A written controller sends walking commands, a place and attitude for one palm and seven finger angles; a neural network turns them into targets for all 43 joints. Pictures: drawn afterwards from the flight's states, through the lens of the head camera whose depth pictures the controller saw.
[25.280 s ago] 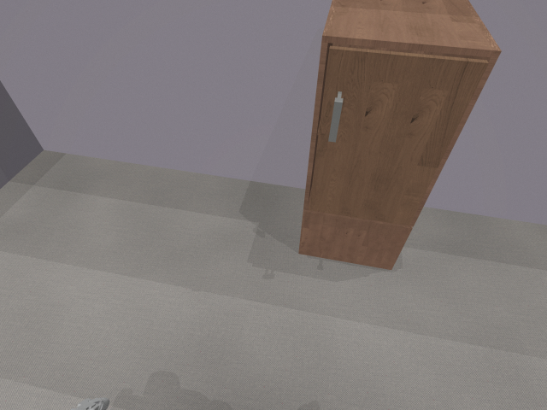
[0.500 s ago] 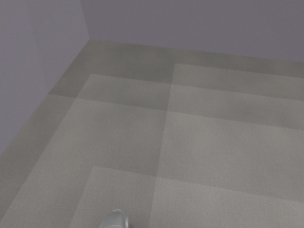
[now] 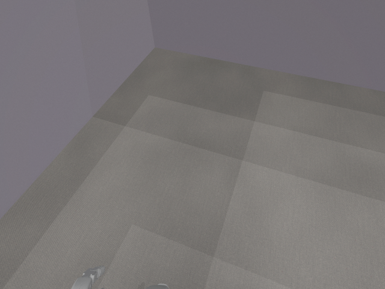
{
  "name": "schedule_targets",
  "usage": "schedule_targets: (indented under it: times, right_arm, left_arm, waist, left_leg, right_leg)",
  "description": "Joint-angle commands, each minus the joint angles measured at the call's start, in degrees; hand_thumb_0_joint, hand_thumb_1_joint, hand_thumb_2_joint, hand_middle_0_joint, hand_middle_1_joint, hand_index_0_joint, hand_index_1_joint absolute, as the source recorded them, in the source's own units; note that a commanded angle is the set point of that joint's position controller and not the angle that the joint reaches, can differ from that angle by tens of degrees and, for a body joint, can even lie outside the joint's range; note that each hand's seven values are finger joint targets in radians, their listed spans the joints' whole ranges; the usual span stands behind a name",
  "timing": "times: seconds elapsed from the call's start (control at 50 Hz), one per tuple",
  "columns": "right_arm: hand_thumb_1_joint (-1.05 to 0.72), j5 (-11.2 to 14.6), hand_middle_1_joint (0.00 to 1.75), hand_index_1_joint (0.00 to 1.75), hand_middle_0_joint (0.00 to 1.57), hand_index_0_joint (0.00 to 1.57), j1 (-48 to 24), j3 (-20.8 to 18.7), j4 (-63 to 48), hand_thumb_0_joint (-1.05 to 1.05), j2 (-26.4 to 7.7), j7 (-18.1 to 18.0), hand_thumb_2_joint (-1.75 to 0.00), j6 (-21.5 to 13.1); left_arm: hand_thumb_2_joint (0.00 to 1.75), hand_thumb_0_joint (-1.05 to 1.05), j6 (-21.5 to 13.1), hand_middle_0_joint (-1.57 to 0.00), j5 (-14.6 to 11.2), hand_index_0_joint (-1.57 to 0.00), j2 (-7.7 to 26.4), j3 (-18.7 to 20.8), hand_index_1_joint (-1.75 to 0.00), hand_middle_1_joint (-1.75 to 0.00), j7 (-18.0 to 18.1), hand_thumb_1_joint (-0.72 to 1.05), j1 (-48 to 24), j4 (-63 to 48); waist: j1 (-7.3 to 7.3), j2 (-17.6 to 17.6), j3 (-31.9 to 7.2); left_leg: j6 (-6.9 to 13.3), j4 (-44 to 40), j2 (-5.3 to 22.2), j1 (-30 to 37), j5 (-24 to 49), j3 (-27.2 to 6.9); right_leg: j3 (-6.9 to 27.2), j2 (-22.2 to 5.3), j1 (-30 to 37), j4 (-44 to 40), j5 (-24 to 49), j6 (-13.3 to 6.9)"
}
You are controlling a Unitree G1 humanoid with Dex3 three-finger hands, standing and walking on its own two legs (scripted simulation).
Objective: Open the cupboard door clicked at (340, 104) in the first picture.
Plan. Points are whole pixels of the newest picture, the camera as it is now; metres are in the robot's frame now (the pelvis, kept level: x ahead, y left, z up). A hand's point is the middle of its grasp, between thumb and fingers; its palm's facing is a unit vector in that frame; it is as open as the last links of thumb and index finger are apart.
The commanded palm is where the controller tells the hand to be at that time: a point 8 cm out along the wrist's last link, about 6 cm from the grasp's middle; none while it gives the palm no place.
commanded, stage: turn to face it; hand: left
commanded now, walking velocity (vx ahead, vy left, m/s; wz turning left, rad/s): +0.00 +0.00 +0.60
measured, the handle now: out of the picture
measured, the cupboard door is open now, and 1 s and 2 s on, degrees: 49 49 49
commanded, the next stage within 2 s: none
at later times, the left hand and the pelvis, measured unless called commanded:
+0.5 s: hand out of the picture +0.04 +0.21 -0.16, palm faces +0.36 -0.89 -0.27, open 7.4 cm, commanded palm none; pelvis +0.07 -0.02 +0.00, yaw +20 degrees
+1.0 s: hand out of the picture +0.04 +0.13 -0.16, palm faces +0.65 -0.73 -0.22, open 7.4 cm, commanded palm none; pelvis +0.11 -0.06 +0.01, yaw +40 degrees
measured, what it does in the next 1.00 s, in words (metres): walks ahead, turning left: left foot, then right foot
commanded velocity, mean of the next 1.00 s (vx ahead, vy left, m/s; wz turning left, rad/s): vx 0.00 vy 0.00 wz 0.60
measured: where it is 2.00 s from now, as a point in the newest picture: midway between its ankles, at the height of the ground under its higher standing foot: outside the picture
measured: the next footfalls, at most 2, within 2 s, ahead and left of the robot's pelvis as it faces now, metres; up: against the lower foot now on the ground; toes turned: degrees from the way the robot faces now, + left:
left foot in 0.36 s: +0.09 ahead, +0.12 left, +0.00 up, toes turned +22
right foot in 0.68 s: +0.20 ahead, -0.14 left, +0.00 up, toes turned +22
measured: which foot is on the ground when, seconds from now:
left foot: down 0.00-0.00, up 0.02-0.34, down 0.36-0.66, up 0.68-1.00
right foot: down 0.00-0.36, up 0.38-0.66, down 0.68-1.00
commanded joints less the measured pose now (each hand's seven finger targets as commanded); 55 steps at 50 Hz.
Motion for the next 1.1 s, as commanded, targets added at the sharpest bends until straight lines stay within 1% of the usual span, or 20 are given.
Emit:
schedule_targets:
  times: [0.0,0.08,0.2,0.28,0.3,0.32,0.34,0.4,0.48,0.6,0.62,0.64,0.66,0.76,0.88,0.96,0.98,1.0,1.02,1.08]
  right_arm:
    - [-0.90,0.1,0.30,0.30,0.20,0.20,-6.1,-2.1,-8.2,0.00,-6.0,-0.3,-0.90,-0.9]
    - [-0.90,0.3,0.30,0.30,0.20,0.20,-4.9,-0.9,-6.3,0.00,-3.8,0.8,-0.90,0.1]
    - [-0.90,0.6,0.30,0.30,0.20,0.20,-9.7,0.2,-8.0,0.00,-3.0,1.4,-0.90,-0.2]
    - [-0.90,0.3,0.30,0.30,0.20,0.20,-5.2,-0.3,-8.3,0.00,-6.3,1.1,-0.90,-0.8]
    - [-0.90,0.0,0.30,0.30,0.20,0.20,-0.8,-1.2,-7.3,0.00,-9.0,1.0,-0.90,-1.1]
    - [-0.90,-0.6,0.30,0.30,0.20,0.20,3.9,-3.1,-6.9,0.00,-16.4,0.7,-0.90,-1.6]
    - [-0.90,0.2,0.30,0.30,0.20,0.20,7.6,-3.5,-5.7,0.00,-19.7,0.3,-0.90,-1.0]
    - [-0.90,0.1,0.30,0.30,0.20,0.20,-1.5,-2.6,-7.8,0.00,-15.5,-1.2,-0.90,-1.2]
    - [-0.90,-0.2,0.30,0.30,0.20,0.20,-6.2,-2.1,-9.1,0.00,-14.2,-0.8,-0.90,-1.4]
    - [-0.90,0.0,0.30,0.30,0.20,0.20,-9.4,-3.0,-10.1,0.00,-14.3,-0.4,-0.90,-0.4]
    - [-0.90,0.5,0.30,0.30,0.20,0.20,-9.9,-2.8,-10.7,0.00,-12.2,-0.3,-0.90,-0.3]
    - [-0.90,0.9,0.30,0.30,0.20,0.20,-8.5,-2.1,-11.8,0.00,-7.4,0.1,-0.90,-0.4]
    - [-0.90,0.5,0.30,0.30,0.20,0.20,-9.7,-2.2,-12.5,0.00,-8.1,0.3,-0.90,-0.4]
    - [-0.90,0.5,0.30,0.30,0.20,0.20,-8.2,-1.3,-8.7,0.00,-5.8,1.2,-0.90,1.0]
    - [-0.90,0.8,0.30,0.30,0.20,0.20,-11.5,-0.2,-8.8,0.00,-3.8,1.5,-0.90,0.4]
    - [-0.90,0.6,0.30,0.30,0.20,0.20,-5.9,-0.8,-8.2,0.00,-6.0,1.1,-0.90,-0.4]
    - [-0.90,0.3,0.30,0.30,0.20,0.20,-1.8,-1.7,-7.2,0.00,-9.2,1.0,-0.90,-0.8]
    - [-0.90,-0.2,0.30,0.30,0.20,0.20,1.9,-3.4,-7.1,0.00,-15.7,0.7,-0.90,-1.0]
    - [-0.90,-0.1,0.30,0.30,0.20,0.20,5.6,-3.8,-5.7,0.00,-18.3,0.2,-0.90,-0.4]
    - [-0.90,-0.2,0.30,0.30,0.20,0.20,-1.7,-2.5,-7.4,0.00,-13.8,-1.3,-0.90,-1.0]
  left_arm:
    - [0.90,0.00,-0.3,-0.20,0.3,-0.20,11.9,2.6,-0.30,-0.30,1.9,0.90,10.2,-1.5]
    - [0.90,0.00,-0.6,-0.20,0.1,-0.20,7.8,0.8,-0.30,-0.30,1.7,0.90,4.2,-2.8]
    - [0.90,0.00,-0.6,-0.20,0.5,-0.20,10.6,1.4,-0.30,-0.30,1.5,0.90,9.3,-0.9]
    - [0.90,0.00,-0.6,-0.20,0.0,-0.20,12.6,2.4,-0.30,-0.30,1.1,0.90,7.4,-1.8]
    - [0.90,0.00,-0.5,-0.20,-0.4,-0.20,12.2,2.2,-0.30,-0.30,0.8,0.90,6.4,-2.3]
    - [0.90,0.00,-0.2,-0.20,-1.0,-0.20,8.4,1.4,-0.30,-0.30,0.2,0.90,5.1,-4.8]
    - [0.90,0.00,0.5,-0.20,-0.5,-0.20,7.5,0.5,-0.30,-0.30,0.6,0.90,1.5,-7.5]
    - [0.90,0.00,1.8,-0.20,-0.3,-0.20,7.8,0.9,-0.30,-0.30,1.0,0.90,0.0,-5.2]
    - [0.90,0.00,2.5,-0.20,-0.4,-0.20,6.4,1.0,-0.30,-0.30,-0.1,0.90,3.6,-3.4]
    - [0.90,0.00,1.2,-0.20,-0.4,-0.20,7.0,1.2,-0.30,-0.30,0.0,0.90,9.5,-3.3]
    - [0.90,0.00,0.6,-0.20,-0.1,-0.20,9.2,1.7,-0.30,-0.30,0.4,0.90,12.0,-3.0]
    - [0.90,0.00,-0.1,-0.20,0.8,-0.20,15.1,2.8,-0.30,-0.30,1.1,0.90,13.2,-3.3]
    - [0.90,0.00,0.2,-0.20,0.4,-0.20,16.7,2.2,-0.30,-0.30,1.2,0.90,11.8,-3.9]
    - [0.90,0.00,0.1,-0.20,0.2,-0.20,9.3,0.7,-0.30,-0.30,1.8,0.90,3.8,-5.4]
    - [0.90,0.00,0.1,-0.20,0.4,-0.20,11.9,1.9,-0.30,-0.30,1.7,0.90,9.1,-2.8]
    - [0.90,0.00,0.4,-0.20,-0.2,-0.20,12.3,2.6,-0.30,-0.30,1.1,0.90,7.2,-2.6]
    - [0.90,0.00,0.6,-0.20,-0.6,-0.20,11.3,2.5,-0.30,-0.30,0.8,0.90,6.4,-3.2]
    - [0.90,0.00,0.9,-0.20,-0.9,-0.20,7.3,1.5,-0.30,-0.30,0.3,0.90,4.8,-5.7]
    - [0.90,0.00,1.6,-0.20,-0.3,-0.20,6.7,0.6,-0.30,-0.30,0.7,0.90,0.2,-8.1]
    - [0.90,0.00,2.3,-0.20,-0.3,-0.20,7.1,1.4,-0.30,-0.30,0.6,0.90,-0.9,-5.4]
  waist:
    - [4.45,-17.9,-5.3]
    - [0.83,-12.0,-3.2]
    - [3.44,-12.8,-4.2]
    - [0.12,-11.0,-7.6]
    - [-2.69,-5.4,-10.1]
    - [-5.49,12.5,-13.0]
    - [-6.56,14.2,-13.7]
    - [-2.86,12.4,-7.1]
    - [0.39,7.7,-4.4]
    - [3.17,7.5,-5.5]
    - [4.65,1.7,-6.0]
    - [5.01,-17.1,-6.4]
    - [5.40,-19.4,-5.7]
    - [0.50,-13.9,-2.8]
    - [3.83,-11.9,-4.2]
    - [0.64,-9.8,-6.3]
    - [-1.87,-2.7,-8.4]
    - [-4.08,15.0,-9.6]
    - [-5.80,13.6,-8.4]
    - [-2.01,10.9,-5.0]
  left_leg:
    - [-1.2,30.5,1.0,-15.9,-18.2,-0.5]
    - [-3.1,30.3,3.7,-12.3,-9.2,2.7]
    - [-2.7,10.2,1.5,-6.0,-8.8,8.6]
    - [-0.7,-5.5,-0.5,7.4,0.2,10.7]
    - [0.7,-10.7,2.6,18.9,12.1,7.9]
    - [9.7,-11.4,19.5,31.3,36.6,-14.7]
    - [16.0,-12.1,27.4,29.8,48.2,-20.9]
    - [12.0,-14.3,19.9,17.2,28.1,-13.7]
    - [8.7,-15.9,13.6,9.6,17.4,-8.4]
    - [6.3,-9.9,10.3,2.4,10.4,-11.4]
    - [3.6,-4.0,6.4,-2.7,3.8,-8.9]
    - [-1.2,11.1,-2.2,-13.2,-12.1,-0.2]
    - [-1.4,25.9,-1.9,-12.3,-21.1,-0.6]
    - [-3.1,31.1,2.5,-8.7,-9.6,1.6]
    - [-2.6,10.2,1.3,-2.8,-11.1,7.1]
    - [-1.0,-6.5,0.8,9.4,-0.9,8.2]
    - [1.1,-11.7,4.9,19.4,9.5,3.2]
    - [9.1,-13.6,20.8,28.0,30.0,-18.8]
    - [14.7,-15.1,26.4,24.2,33.7,-22.4]
    - [11.0,-16.3,17.7,15.3,22.8,-15.3]
  right_leg:
    - [24.1,-26.6,14.5,-20.8,10.0,-11.1]
    - [1.8,-16.4,14.6,-13.7,31.3,-7.3]
    - [-4.6,-16.2,22.7,-8.6,47.8,-6.0]
    - [-8.2,-16.4,19.0,1.3,47.1,-3.9]
    - [-9.2,-15.3,10.9,10.6,38.0,-1.7]
    - [-9.9,-6.6,-8.1,24.9,-2.4,2.7]
    - [-2.5,-3.5,-13.2,32.9,-21.2,2.8]
    - [3.8,-4.6,-14.0,33.9,-12.3,3.3]
    - [1.3,-1.6,-6.5,22.6,-7.0,3.1]
    - [-1.9,2.8,9.6,-2.0,1.4,2.4]
    - [1.4,-1.1,16.2,-11.0,3.8,1.6]
    - [20.3,-17.5,21.6,-19.4,6.0,-3.8]
    - [24.2,-25.8,15.3,-20.0,12.6,-9.5]
    - [2.5,-15.1,11.9,-13.8,28.8,-7.0]
    - [-1.4,-17.4,19.0,-10.2,37.2,-7.6]
    - [-6.0,-17.1,14.4,-2.0,31.7,-4.2]
    - [-8.2,-15.3,6.2,6.5,23.4,-1.3]
    - [-9.5,-6.2,-10.4,20.1,-11.2,3.2]
    - [-2.6,-4.2,-14.0,27.3,-21.5,2.8]
    - [3.5,-3.8,-13.7,32.6,-10.1,2.7]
